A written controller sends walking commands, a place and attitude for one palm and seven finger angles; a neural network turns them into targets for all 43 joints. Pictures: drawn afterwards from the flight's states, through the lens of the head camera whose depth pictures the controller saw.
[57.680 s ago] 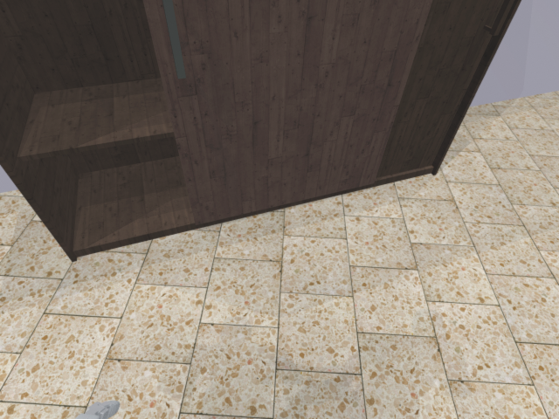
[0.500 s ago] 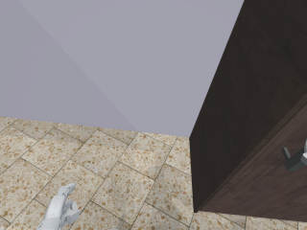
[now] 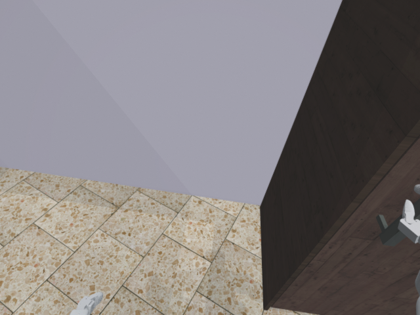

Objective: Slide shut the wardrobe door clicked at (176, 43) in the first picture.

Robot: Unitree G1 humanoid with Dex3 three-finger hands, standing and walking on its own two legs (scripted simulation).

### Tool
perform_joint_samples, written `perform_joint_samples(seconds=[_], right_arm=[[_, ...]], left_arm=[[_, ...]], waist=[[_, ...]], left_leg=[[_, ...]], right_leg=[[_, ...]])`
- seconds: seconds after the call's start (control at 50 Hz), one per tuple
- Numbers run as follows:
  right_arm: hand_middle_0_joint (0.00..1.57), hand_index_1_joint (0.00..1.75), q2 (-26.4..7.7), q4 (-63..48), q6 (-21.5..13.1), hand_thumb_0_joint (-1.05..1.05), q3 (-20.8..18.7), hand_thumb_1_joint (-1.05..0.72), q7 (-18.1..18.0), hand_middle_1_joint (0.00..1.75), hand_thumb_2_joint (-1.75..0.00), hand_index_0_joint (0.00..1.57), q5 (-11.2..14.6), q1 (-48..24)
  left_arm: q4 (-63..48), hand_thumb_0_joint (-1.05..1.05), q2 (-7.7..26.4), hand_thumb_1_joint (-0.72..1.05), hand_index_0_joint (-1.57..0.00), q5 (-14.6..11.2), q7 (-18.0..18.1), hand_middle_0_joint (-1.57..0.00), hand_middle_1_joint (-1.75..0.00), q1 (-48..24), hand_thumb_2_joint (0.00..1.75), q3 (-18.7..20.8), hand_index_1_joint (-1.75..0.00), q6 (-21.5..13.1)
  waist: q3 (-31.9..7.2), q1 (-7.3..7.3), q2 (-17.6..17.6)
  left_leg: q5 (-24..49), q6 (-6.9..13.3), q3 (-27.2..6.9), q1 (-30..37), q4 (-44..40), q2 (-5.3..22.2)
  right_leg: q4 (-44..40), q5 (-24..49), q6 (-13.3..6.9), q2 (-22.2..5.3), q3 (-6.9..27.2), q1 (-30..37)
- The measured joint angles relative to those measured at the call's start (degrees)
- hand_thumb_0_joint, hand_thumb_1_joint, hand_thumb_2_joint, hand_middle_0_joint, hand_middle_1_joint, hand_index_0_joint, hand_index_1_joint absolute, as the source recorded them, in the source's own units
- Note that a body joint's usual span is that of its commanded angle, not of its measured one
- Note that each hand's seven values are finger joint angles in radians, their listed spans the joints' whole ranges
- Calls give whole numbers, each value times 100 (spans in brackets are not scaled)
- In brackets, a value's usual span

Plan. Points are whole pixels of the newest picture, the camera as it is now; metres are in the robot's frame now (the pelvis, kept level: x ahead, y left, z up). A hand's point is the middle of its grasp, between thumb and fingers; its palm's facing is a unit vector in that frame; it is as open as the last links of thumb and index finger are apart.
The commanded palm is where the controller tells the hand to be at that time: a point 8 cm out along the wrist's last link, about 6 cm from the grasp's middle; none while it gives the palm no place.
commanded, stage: stop walking and hold the door there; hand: right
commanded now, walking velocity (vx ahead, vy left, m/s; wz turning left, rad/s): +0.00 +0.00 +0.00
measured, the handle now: (413, 203) +0.32 -0.37 +0.11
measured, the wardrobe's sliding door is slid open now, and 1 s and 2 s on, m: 0.00 0.00 0.00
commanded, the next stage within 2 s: loosen the grip on the handle in 1.38 s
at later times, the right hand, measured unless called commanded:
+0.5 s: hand (408, 223) +0.28 -0.34 +0.10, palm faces +0.51 +0.79 -0.34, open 6.0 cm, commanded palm +0.23 -0.37 +0.09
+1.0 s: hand (406, 223) +0.28 -0.34 +0.10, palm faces +0.45 +0.86 -0.24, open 5.6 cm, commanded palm +0.24 -0.36 +0.09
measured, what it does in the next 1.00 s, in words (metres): steps on the spot: right foot, then left foot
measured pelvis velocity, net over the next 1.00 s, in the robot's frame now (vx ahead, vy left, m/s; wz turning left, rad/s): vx -0.05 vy -0.06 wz -0.01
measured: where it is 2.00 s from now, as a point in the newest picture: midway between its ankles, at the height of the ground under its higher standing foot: outside the picture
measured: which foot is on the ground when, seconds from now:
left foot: down 0.00-0.56, up 0.58-0.70, down 0.72-1.00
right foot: down 0.00-0.36, up 0.38-0.50, down 0.52-1.00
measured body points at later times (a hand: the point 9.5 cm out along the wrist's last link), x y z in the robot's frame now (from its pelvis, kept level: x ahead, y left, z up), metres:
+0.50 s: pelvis -0.02 -0.02 -0.01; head +0.00 +0.00 +0.44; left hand +0.16 +0.25 -0.11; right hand +0.25 -0.38 +0.12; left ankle +0.04 +0.13 -0.74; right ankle -0.01 -0.15 -0.73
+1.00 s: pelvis -0.05 -0.06 +0.00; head -0.04 -0.05 +0.45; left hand +0.08 +0.18 -0.12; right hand +0.25 -0.38 +0.12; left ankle -0.03 +0.06 -0.74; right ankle -0.01 -0.16 -0.74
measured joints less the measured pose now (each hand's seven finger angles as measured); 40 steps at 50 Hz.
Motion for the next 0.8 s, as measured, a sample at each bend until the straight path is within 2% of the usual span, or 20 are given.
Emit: perform_joint_samples(seconds=[0.24,0.38,0.44,0.48,0.52,0.56,0.6,0.66,0.72,0.8], right_arm=[[38,137,19,48,-70,-14,42,-57,-4,136,-84,31,36,-61],[40,137,72,-53,-154,-16,129,-56,79,136,-84,32,15,-199],[42,138,120,-153,-113,-19,279,-57,142,137,-84,34,6,-349],[43,138,165,-267,-75,-20,405,-58,179,138,-84,35,2,-466],[43,139,207,-418,-43,-22,532,-60,196,139,-84,37,-20,-575],[44,139,253,-581,4,-22,622,-61,179,139,-83,38,3,-684],[44,139,289,-686,31,-20,671,-62,160,139,-83,38,29,-722],[45,139,361,-743,129,-19,726,-64,92,140,-82,37,89,-785],[45,140,351,-719,173,-17,760,-65,61,140,-82,35,81,-848],[45,140,492,-561,148,-17,722,-66,11,140,-82,35,108,-863]], left_arm=[[-65,1,77,90,-20,-2,-4,-20,-30,-145,90,47,-30,-64],[-147,1,276,90,-20,-38,-32,-20,-30,-348,90,216,-30,68],[-163,1,372,90,-20,-72,-44,-20,-30,-453,90,279,-30,167],[-180,1,401,90,-20,-78,-41,-20,-30,-508,90,277,-30,215],[-213,1,404,90,-20,-64,-28,-20,-30,-568,90,253,-30,266],[-249,1,329,90,-20,-44,9,-20,-30,-683,90,240,-30,333],[-359,1,194,90,-20,-43,34,-20,-30,-725,90,193,-30,370],[-425,1,-144,90,-20,-42,47,-20,-30,-657,90,35,-30,326],[-358,1,-478,90,-20,2,-29,-20,-30,-492,90,-185,-30,234],[-160,1,-513,90,-20,95,-103,-20,-30,-437,90,-322,-30,141]], waist=[[-1,-142,-49],[147,-130,-173],[223,-123,-129],[271,-77,-24],[330,13,86],[486,11,252],[570,-49,272],[581,-79,253],[474,-132,390],[503,-100,138]], left_leg=[[62,34,32,37,-170,-76],[28,2,158,-89,-36,-34],[-12,-71,167,-243,149,117],[-45,-157,171,-364,300,291],[-118,-270,180,-507,534,480],[-158,-289,65,-612,714,671],[-488,-175,-72,-723,940,617],[-967,-70,14,-694,1497,325],[-659,9,136,-175,764,87],[-367,79,125,22,324,-91]], right_leg=[[-50,6,48,-73,31,-21],[418,-163,94,-40,226,-342],[1003,-699,150,57,455,-536],[1048,-820,154,56,533,-519],[615,-335,188,-24,504,-334],[594,-191,170,142,360,-332],[654,-299,73,154,231,-357],[569,-264,2,96,178,-361],[501,-191,24,111,125,-393],[393,-131,30,-33,125,-323]])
